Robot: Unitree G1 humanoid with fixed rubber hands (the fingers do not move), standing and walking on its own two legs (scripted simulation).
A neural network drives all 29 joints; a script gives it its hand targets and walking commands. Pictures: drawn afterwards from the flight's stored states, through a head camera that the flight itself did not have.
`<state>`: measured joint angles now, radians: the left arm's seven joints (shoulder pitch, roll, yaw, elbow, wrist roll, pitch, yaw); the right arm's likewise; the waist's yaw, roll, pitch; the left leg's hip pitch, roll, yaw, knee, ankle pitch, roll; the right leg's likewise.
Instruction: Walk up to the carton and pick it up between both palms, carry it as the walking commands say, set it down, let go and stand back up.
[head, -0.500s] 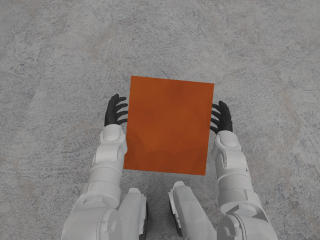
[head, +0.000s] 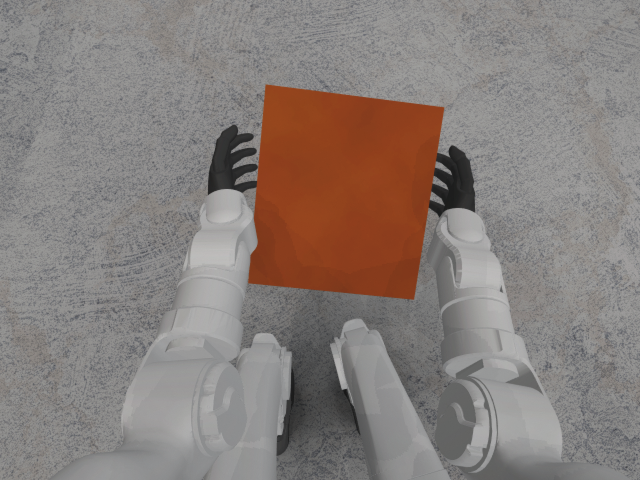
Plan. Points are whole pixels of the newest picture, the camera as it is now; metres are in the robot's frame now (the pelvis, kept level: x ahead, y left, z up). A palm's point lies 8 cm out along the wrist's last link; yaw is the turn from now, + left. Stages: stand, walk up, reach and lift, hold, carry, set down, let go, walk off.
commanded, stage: set down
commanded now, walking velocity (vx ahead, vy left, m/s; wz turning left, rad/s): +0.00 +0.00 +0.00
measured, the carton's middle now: (336, 193) +0.47 -0.07 -0.15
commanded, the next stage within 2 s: none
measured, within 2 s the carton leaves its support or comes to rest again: neither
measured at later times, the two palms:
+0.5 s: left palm (246, 195) +0.49 +0.06 -0.16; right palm (432, 208) +0.43 -0.22 -0.17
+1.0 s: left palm (256, 190) +0.53 +0.05 -0.24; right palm (419, 201) +0.47 -0.22 -0.25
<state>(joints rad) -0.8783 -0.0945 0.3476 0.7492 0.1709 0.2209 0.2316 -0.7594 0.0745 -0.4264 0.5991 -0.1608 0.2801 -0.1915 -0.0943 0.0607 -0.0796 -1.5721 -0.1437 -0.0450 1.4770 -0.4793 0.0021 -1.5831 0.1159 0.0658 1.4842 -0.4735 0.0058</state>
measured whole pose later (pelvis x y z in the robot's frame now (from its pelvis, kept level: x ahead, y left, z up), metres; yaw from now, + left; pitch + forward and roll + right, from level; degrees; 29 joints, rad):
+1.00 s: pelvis -0.05 -0.01 -0.13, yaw +0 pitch +26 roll +3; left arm -1.50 0.11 0.41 0.83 0.15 0.30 0.23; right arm -1.40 -0.12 -0.40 0.68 -0.11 0.39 -0.25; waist -0.11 0.04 0.52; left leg -1.85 -0.17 -0.01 1.92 -0.53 -0.04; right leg -1.87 0.15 0.04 1.94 -0.51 0.01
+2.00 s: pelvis -0.01 -0.01 -0.22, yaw +1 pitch +30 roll +1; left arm -1.55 0.20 0.26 0.96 -0.01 0.25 0.18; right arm -1.48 -0.29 -0.32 0.92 0.04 0.26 -0.09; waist -0.11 0.01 0.52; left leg -2.12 -0.18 0.02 2.25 -0.66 -0.03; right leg -2.13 0.09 -0.03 2.26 -0.64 -0.02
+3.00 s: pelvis +0.01 +0.00 -0.24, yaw +1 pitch +32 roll +1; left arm -1.50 0.20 0.28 0.97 0.00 0.17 0.11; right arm -1.43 -0.28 -0.37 0.93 0.05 0.17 0.01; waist -0.12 0.03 0.50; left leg -2.16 -0.15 0.04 2.34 -0.74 0.00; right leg -2.17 0.05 -0.05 2.34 -0.73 -0.05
